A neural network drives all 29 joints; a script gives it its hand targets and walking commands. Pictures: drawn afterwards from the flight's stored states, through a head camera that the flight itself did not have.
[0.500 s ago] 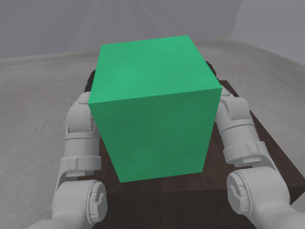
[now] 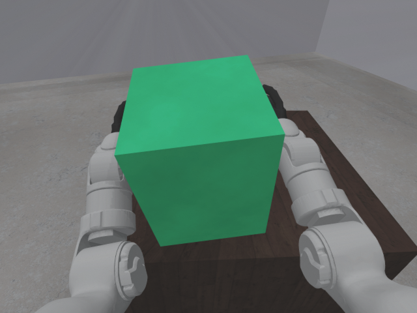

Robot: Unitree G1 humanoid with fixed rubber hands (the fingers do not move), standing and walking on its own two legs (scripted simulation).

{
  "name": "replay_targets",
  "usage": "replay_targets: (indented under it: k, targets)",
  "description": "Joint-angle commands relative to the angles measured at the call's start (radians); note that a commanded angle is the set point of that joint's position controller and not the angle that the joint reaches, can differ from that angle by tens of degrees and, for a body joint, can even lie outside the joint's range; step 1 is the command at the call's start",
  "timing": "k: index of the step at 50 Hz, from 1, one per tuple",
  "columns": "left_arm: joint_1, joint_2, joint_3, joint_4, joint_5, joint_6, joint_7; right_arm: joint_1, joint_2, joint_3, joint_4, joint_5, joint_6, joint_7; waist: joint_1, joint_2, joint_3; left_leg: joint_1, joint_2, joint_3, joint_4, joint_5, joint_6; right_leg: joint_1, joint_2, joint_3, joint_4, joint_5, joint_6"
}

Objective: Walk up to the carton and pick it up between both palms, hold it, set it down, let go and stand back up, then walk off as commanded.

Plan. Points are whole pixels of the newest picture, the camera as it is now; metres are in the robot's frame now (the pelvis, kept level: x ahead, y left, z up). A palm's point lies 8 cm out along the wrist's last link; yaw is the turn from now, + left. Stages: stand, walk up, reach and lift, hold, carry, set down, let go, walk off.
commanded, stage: set down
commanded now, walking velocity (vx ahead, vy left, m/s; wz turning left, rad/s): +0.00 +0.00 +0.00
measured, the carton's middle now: (202, 154) +0.34 +0.04 +0.20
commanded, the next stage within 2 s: none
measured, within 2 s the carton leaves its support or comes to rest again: neither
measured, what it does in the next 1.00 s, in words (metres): stands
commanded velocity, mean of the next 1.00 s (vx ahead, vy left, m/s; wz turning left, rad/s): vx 0.00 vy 0.00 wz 0.00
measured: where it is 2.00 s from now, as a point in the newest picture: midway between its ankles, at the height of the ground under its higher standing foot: outside the picture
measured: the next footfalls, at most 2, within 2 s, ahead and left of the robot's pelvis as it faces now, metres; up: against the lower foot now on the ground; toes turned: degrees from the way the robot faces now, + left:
none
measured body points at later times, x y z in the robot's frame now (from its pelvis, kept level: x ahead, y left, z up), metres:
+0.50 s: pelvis +0.02 -0.01 +0.00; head +0.00 +0.00 +0.45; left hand +0.43 +0.17 +0.16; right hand +0.44 -0.13 +0.17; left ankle +0.09 +0.12 -0.74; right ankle +0.01 -0.07 -0.74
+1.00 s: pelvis +0.02 -0.01 +0.00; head +0.00 +0.00 +0.45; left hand +0.42 +0.16 +0.13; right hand +0.43 -0.13 +0.14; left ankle +0.09 +0.12 -0.74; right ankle +0.01 -0.07 -0.74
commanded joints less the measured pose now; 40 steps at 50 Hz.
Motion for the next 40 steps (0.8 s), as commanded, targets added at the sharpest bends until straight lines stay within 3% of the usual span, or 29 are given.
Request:
replay_targets:
  k: [1,2,3,4,6,8,9,11,12,13,14,17,19,20,22,24,25,27,28,30,31,32,33,34,35,37,38,39,40]
  targets:
    - [-1.055,-0.559,-0.407,-0.064,-0.02,-0.183,-0.17,-0.845,0.553,-0.005,-0.101,-0.057,-0.254,0.163,-0.04,0.163,-0.351,0.411,0.003,0.028,-0.093,-0.197,0.005,0.024,-0.02,0.022,-0.227,-0.079,0.091]
    - [-1.022,-0.582,-0.427,-0.062,-0.017,-0.194,-0.161,-0.852,0.549,0.0,-0.139,-0.062,-0.28,0.169,-0.04,0.162,-0.368,0.431,0.013,0.014,-0.089,-0.196,0.001,0.018,-0.019,0.017,-0.221,-0.062,0.087]
    - [-1.01,-0.588,-0.445,-0.052,-0.035,-0.202,-0.154,-0.913,0.562,0.041,-0.202,-0.052,-0.305,0.165,-0.017,0.149,-0.42,0.442,0.004,0.021,-0.069,-0.147,0.005,0.023,-0.028,0.03,-0.23,-0.028,0.093]
    - [-1.025,-0.59,-0.451,-0.083,-0.056,-0.223,-0.142,-0.929,0.586,0.068,-0.2,-0.04,-0.321,0.166,-0.002,0.13,-0.474,0.464,0.0,0.031,-0.058,-0.068,0.008,0.05,-0.019,0.021,-0.217,0.041,0.102]
    - [-1.03,-0.585,-0.459,-0.095,-0.057,-0.242,-0.126,-0.934,0.597,0.115,-0.206,-0.02,-0.343,0.164,0.023,0.119,-0.532,0.482,-0.004,0.033,-0.037,-0.034,0.015,0.06,-0.026,0.038,-0.216,0.075,0.104]
    - [-0.982,-0.595,-0.463,-0.062,-0.057,-0.252,-0.118,-0.912,0.587,0.12,-0.2,-0.015,-0.355,0.165,0.023,0.128,-0.526,0.457,-0.01,0.034,-0.034,-0.012,0.013,0.079,-0.027,0.046,-0.21,0.116,0.109]
    - [-0.947,-0.571,-0.434,-0.014,-0.056,-0.251,-0.122,-0.886,0.604,0.117,-0.182,-0.027,-0.347,0.162,0.035,0.087,-0.486,0.43,-0.015,0.042,-0.045,-0.04,0.03,0.074,-0.031,0.055,-0.222,0.103,0.121]
    - [-0.878,-0.536,-0.384,0.038,-0.019,-0.237,-0.13,-0.844,0.559,0.114,-0.167,-0.041,-0.346,0.162,0.042,0.075,-0.428,0.414,-0.018,0.046,-0.059,-0.04,0.041,0.079,-0.035,0.054,-0.228,0.118,0.125]
    - [-0.862,-0.539,-0.371,0.016,-0.013,-0.248,-0.133,-0.808,0.596,0.148,-0.155,-0.026,-0.346,0.159,0.061,0.043,-0.449,0.403,-0.018,0.052,-0.05,0.001,0.041,0.13,-0.037,0.059,-0.212,0.196,0.135]
    - [-0.895,-0.557,-0.406,-0.045,-0.028,-0.26,-0.131,-0.833,0.592,0.178,-0.191,-0.007,-0.357,0.156,0.053,0.078,-0.492,0.409,-0.023,0.048,-0.042,0.033,0.034,0.154,-0.039,0.065,-0.2,0.269,0.137]
    - [-0.879,-0.564,-0.419,-0.045,-0.046,-0.267,-0.128,-0.819,0.601,0.198,-0.192,0.01,-0.354,0.155,0.054,0.064,-0.533,0.413,-0.021,0.044,-0.037,0.054,0.032,0.171,-0.033,0.062,-0.19,0.307,0.141]
    - [-0.844,-0.58,-0.466,-0.142,-0.055,-0.282,-0.119,-0.78,0.635,0.312,-0.278,0.058,-0.356,0.142,0.073,0.094,-0.617,0.411,-0.028,0.033,0.018,0.221,0.018,0.269,-0.045,0.087,-0.136,0.602,0.153]
    - [-0.784,-0.574,-0.455,-0.108,-0.052,-0.283,-0.127,-0.792,0.639,0.348,-0.323,0.067,-0.361,0.132,0.092,0.062,-0.633,0.388,-0.027,0.038,0.017,0.218,0.022,0.318,-0.058,0.102,-0.13,0.696,0.172]
    - [-0.753,-0.57,-0.434,-0.096,-0.04,-0.28,-0.133,-0.752,0.647,0.353,-0.313,0.061,-0.355,0.132,0.098,0.061,-0.61,0.369,-0.027,0.037,0.005,0.178,0.029,0.343,-0.073,0.114,-0.131,0.706,0.183]
    - [-0.745,-0.595,-0.467,-0.128,-0.049,-0.27,-0.133,-0.747,0.651,0.376,-0.341,0.08,-0.355,0.122,0.069,0.062,-0.608,0.369,-0.025,0.025,0.003,0.198,0.026,0.349,-0.068,0.1,-0.115,0.768,0.188]
    - [-0.745,-0.57,-0.434,-0.116,-0.023,-0.276,-0.132,-0.745,0.644,0.383,-0.341,0.072,-0.355,0.122,0.097,0.063,-0.594,0.334,-0.027,0.027,0.011,0.185,0.022,0.374,-0.078,0.118,-0.111,0.775,0.193]
    - [-0.765,-0.587,-0.462,-0.173,-0.038,-0.29,-0.125,-0.737,0.653,0.396,-0.344,0.074,-0.361,0.127,0.093,0.078,-0.628,0.339,-0.026,0.027,0.014,0.22,0.014,0.381,-0.07,0.106,-0.097,0.792,0.187]
    - [-0.742,-0.599,-0.477,-0.146,-0.059,-0.283,-0.125,-0.777,0.646,0.418,-0.414,0.081,-0.365,0.126,0.094,0.05,-0.646,0.324,-0.025,0.023,0.008,0.197,0.017,0.382,-0.074,0.107,-0.094,0.837,0.198]
    - [-0.717,-0.588,-0.459,-0.132,-0.032,-0.283,-0.125,-0.722,0.643,0.392,-0.348,0.064,-0.353,0.126,0.087,0.067,-0.6,0.322,-0.024,0.021,0.007,0.195,0.014,0.364,-0.075,0.108,-0.101,0.805,0.195]
    - [-0.759,-0.616,-0.481,-0.181,-0.053,-0.292,-0.118,-0.779,0.629,0.417,-0.417,0.076,-0.373,0.133,0.103,0.061,-0.659,0.332,-0.019,0.018,0.021,0.23,0.005,0.373,-0.065,0.109,-0.097,0.791,0.182]
    - [-0.778,-0.628,-0.503,-0.193,-0.053,-0.295,-0.112,-0.778,0.619,0.399,-0.401,0.071,-0.375,0.138,0.083,0.098,-0.653,0.354,-0.02,0.016,0.024,0.24,-0.006,0.343,-0.063,0.104,-0.103,0.748,0.176]
    - [-0.761,-0.602,-0.479,-0.127,-0.038,-0.293,-0.115,-0.762,0.61,0.368,-0.342,0.047,-0.368,0.14,0.078,0.07,-0.604,0.33,-0.021,0.021,0.009,0.18,0.007,0.332,-0.068,0.106,-0.12,0.706,0.181]
    - [-0.766,-0.615,-0.474,-0.109,-0.03,-0.289,-0.119,-0.79,0.6,0.364,-0.349,0.045,-0.376,0.146,0.093,0.07,-0.581,0.344,-0.016,0.025,0.014,0.18,0.007,0.312,-0.06,0.103,-0.122,0.645,0.169]
    - [-0.764,-0.631,-0.495,-0.109,-0.042,-0.293,-0.114,-0.783,0.598,0.351,-0.347,0.043,-0.377,0.151,0.083,0.07,-0.596,0.36,-0.018,0.026,0.01,0.179,0.002,0.292,-0.048,0.099,-0.134,0.606,0.158]
    - [-0.765,-0.616,-0.468,-0.079,-0.033,-0.301,-0.109,-0.778,0.615,0.332,-0.318,0.024,-0.377,0.153,0.104,0.063,-0.58,0.334,-0.019,0.034,0.007,0.16,0.007,0.285,-0.057,0.105,-0.134,0.624,0.166]
    - [-0.808,-0.643,-0.49,-0.111,-0.048,-0.32,-0.102,-0.782,0.613,0.327,-0.309,0.025,-0.387,0.161,0.09,0.091,-0.619,0.367,-0.014,0.03,0.012,0.19,0.0,0.253,-0.054,0.104,-0.142,0.576,0.156]
    - [-0.772,-0.61,-0.433,-0.04,-0.023,-0.326,-0.103,-0.785,0.583,0.317,-0.28,0.009,-0.389,0.17,0.126,0.06,-0.589,0.328,-0.013,0.035,-0.002,0.137,0.013,0.253,-0.062,0.115,-0.151,0.545,0.152]
    - [-0.807,-0.613,-0.439,-0.059,-0.011,-0.333,-0.104,-0.734,0.594,0.276,-0.222,-0.016,-0.387,0.172,0.081,0.078,-0.574,0.327,-0.009,0.033,-0.003,0.113,0.005,0.254,-0.066,0.117,-0.148,0.527,0.153]
    - [-0.803,-0.592,-0.391,0.004,0.022,-0.328,-0.104,-0.737,0.552,0.218,-0.157,-0.041,-0.378,0.183,0.095,0.083,-0.487,0.308,-0.009,0.041,-0.028,0.056,0.006,0.224,-0.066,0.107,-0.165,0.406,0.149]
